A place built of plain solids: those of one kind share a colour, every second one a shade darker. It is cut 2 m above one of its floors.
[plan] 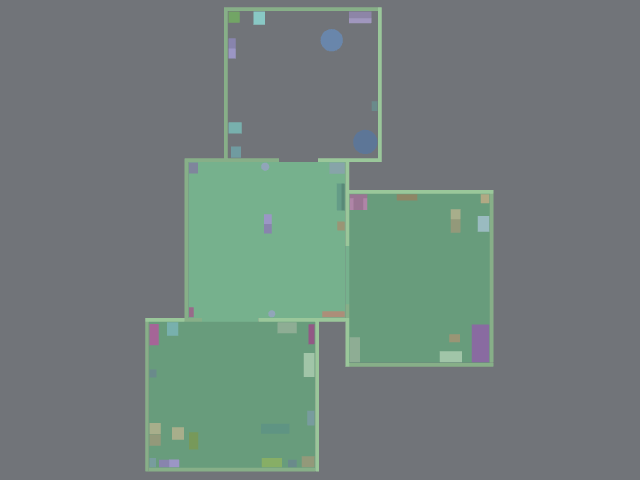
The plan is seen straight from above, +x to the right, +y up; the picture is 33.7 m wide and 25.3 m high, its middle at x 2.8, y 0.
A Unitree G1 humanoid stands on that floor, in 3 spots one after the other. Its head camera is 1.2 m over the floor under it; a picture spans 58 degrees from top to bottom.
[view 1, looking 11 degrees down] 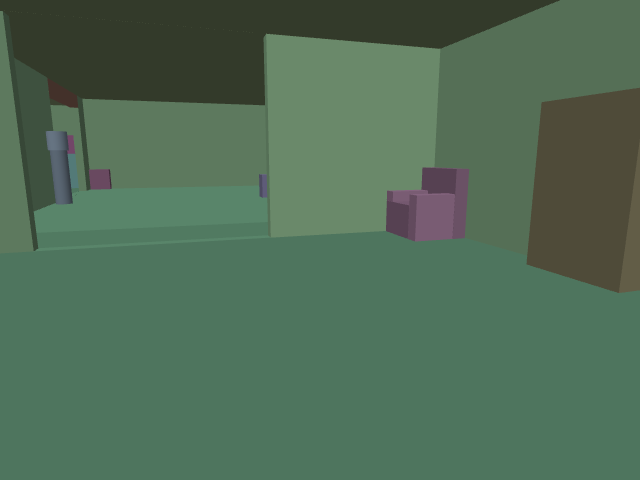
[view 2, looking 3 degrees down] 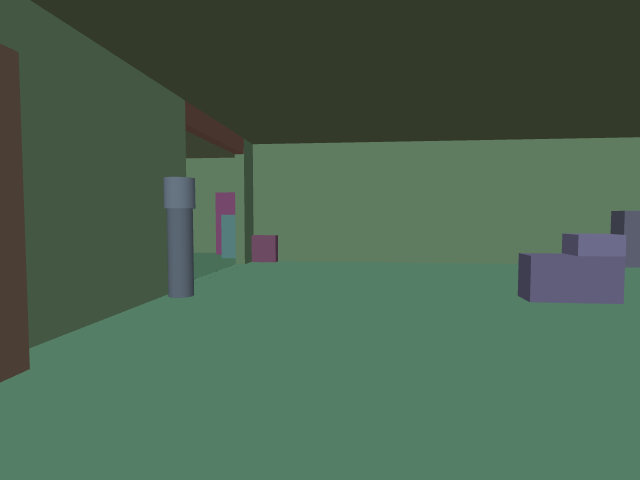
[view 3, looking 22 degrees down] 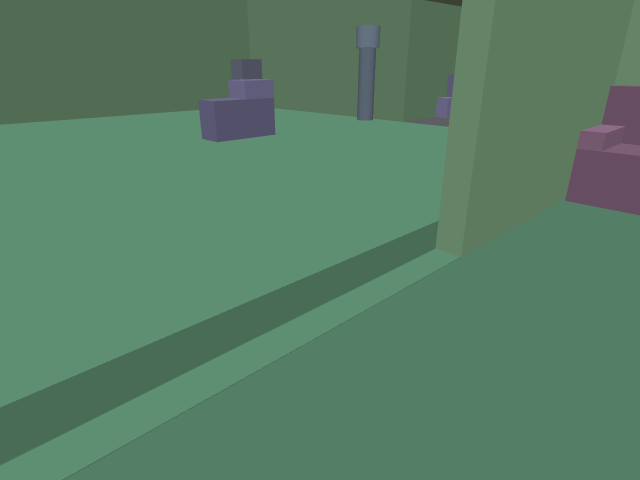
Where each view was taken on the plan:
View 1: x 10.61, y -1.58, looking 162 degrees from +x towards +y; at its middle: floor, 6.29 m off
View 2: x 5.49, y -1.58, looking -174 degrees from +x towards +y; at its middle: wall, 9.69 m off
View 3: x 5.59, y -2.85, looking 136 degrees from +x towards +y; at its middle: floor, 2.65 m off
